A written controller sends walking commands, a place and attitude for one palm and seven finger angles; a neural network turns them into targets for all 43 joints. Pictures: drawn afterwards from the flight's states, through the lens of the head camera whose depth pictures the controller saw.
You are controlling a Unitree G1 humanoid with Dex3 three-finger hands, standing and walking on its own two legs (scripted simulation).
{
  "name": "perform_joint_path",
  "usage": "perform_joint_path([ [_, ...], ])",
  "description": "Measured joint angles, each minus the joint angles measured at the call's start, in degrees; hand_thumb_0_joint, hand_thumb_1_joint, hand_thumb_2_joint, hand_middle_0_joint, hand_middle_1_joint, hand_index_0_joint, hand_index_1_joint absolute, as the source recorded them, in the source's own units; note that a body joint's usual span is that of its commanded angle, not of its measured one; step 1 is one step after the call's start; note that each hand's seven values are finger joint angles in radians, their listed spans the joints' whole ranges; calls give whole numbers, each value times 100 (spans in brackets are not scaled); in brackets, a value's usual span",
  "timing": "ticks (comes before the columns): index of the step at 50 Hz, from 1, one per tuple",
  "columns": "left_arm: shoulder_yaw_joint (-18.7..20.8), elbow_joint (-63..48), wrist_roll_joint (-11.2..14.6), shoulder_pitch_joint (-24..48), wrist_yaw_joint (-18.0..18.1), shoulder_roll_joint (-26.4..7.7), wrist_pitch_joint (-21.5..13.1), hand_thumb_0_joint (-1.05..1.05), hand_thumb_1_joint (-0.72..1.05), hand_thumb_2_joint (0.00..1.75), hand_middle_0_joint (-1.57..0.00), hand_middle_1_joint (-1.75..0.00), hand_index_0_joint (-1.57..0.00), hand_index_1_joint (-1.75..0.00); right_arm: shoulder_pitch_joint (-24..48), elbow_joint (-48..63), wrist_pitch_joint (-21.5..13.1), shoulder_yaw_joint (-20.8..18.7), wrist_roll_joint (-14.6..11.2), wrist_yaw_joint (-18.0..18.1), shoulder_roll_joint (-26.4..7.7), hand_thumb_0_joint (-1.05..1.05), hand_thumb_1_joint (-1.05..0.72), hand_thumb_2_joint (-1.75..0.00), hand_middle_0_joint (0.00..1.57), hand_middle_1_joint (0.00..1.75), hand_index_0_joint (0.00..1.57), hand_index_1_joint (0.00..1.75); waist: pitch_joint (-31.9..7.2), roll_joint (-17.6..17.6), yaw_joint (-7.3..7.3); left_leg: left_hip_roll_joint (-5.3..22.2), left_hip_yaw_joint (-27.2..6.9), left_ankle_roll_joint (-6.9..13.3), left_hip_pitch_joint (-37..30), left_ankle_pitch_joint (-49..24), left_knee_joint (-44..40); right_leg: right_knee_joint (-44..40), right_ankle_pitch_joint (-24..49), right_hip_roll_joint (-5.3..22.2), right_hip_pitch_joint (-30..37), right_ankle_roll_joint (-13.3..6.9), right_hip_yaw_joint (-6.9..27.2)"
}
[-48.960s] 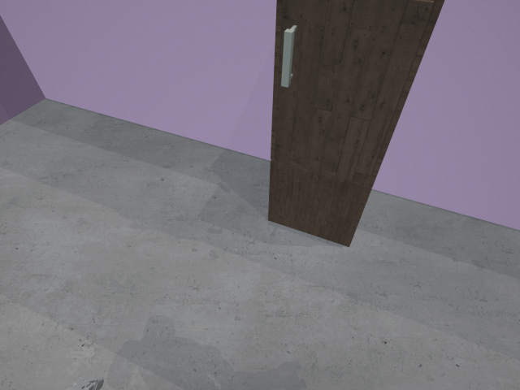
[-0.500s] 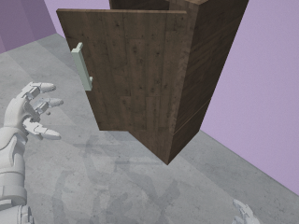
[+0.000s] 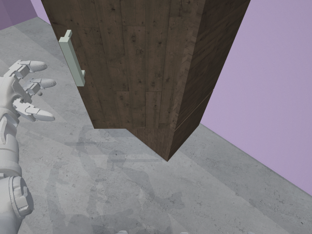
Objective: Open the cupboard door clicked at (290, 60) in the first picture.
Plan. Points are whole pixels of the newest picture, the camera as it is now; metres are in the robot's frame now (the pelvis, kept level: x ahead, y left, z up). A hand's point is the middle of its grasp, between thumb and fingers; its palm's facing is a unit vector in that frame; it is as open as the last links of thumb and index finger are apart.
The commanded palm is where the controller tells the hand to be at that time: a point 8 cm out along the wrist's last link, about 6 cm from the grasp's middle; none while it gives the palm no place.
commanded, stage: move the hooked fingers beside the handle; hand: left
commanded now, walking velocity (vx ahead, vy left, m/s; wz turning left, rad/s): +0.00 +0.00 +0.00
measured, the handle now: (75, 59) +0.57 +0.25 +0.11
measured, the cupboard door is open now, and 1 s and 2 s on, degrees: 42 42 42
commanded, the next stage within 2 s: slide the fingers in behind the handle in 1.48 s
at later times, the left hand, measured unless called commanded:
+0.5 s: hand (47, 73) +0.49 +0.29 +0.12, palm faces +0.03 -1.00 +0.00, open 14.0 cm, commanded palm +0.48 +0.34 +0.11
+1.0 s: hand (53, 67) +0.53 +0.30 +0.11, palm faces +0.04 -1.00 +0.00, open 14.0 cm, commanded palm +0.51 +0.34 +0.11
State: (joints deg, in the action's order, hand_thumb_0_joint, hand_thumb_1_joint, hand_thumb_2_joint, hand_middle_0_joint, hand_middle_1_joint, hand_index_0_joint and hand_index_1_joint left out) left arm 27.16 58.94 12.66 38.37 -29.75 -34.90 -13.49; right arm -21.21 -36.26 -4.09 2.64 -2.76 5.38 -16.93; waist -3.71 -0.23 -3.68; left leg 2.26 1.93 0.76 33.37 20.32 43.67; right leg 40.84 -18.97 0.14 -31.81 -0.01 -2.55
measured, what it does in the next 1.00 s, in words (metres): stands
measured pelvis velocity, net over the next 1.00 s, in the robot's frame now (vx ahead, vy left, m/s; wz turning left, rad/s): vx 0.02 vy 0.01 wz -0.04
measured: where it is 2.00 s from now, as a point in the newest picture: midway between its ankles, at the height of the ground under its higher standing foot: outside the picture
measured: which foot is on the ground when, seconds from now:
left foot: down 0.00-1.00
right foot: down 0.00-1.00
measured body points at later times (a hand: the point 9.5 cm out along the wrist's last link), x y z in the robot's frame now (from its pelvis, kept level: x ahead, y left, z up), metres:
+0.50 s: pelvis +0.00 +0.01 -0.01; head +0.11 +0.03 +0.43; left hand +0.48 +0.35 +0.12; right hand +0.00 -0.27 -0.11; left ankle +0.01 +0.11 -0.71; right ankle +0.01 -0.12 -0.71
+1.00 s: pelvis +0.02 +0.01 -0.02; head +0.15 +0.04 +0.41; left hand +0.52 +0.35 +0.11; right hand -0.02 -0.26 -0.11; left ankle +0.01 +0.11 -0.71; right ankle +0.01 -0.12 -0.71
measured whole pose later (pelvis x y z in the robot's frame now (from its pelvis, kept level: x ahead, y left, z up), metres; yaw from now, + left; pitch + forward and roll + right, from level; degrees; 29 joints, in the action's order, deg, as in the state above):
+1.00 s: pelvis +0.02 +0.01 -0.02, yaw -2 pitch +20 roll -4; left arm 31.5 73.3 4.4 56.8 -28.3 -48.5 -13.2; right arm -26.1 -34.1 5.7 3.9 -0.8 3.2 -16.6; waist -4.2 -0.4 -10.6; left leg 4.0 1.8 1.3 46.6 23.7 50.1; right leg 43.9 -20.1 -1.5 -43.8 0.6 -2.3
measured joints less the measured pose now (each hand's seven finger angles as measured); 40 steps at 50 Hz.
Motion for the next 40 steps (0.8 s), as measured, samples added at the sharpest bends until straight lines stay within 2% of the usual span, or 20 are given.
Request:
perform_joint_path([
  [7,4,484,-263,522,103,-250,-47,-1,-50,30,-30,-120,-30,-120,-5,48,120,26,44,-27,3,1,-90,-90,21,30,21,30,3,20,-152,1,-12,32,334,48,181,113,-12,3,-298,32,-7],
  [12,51,620,-270,798,111,-316,-137,-1,-50,30,-30,-120,-30,-120,-81,2,228,30,77,-62,14,1,-90,-90,21,30,21,30,-29,33,-216,9,12,51,482,83,248,150,-19,-3,-443,53,20],
  [18,75,966,-482,1119,169,-592,-24,-1,-50,30,-30,-120,-30,-120,-195,46,371,55,105,-83,12,1,-90,-90,21,30,21,30,-38,27,-364,24,17,66,668,124,333,198,-34,-16,-617,68,28],
  [24,253,1241,-580,1430,145,-890,-93,-1,-50,30,-30,-120,-30,-120,-293,43,516,79,129,-104,1,1,-90,-90,21,30,21,30,-26,41,-488,68,16,68,865,172,434,241,-42,-58,-797,69,33],
  [28,218,1387,-645,1649,117,-1069,-64,-1,-50,30,-30,-120,-30,-120,-363,33,608,77,143,-107,-19,1,-90,-90,21,30,21,30,-20,23,-552,83,-9,67,998,200,498,261,-53,-73,-904,70,12],
  [40,280,1647,-815,2130,127,-1401,69,-1,-50,30,-30,-120,-30,-120,-463,120,828,122,193,-142,-26,1,-90,-90,21,30,21,30,-34,-7,-722,137,-23,65,1291,267,607,290,-69,-127,-1168,70,6],
])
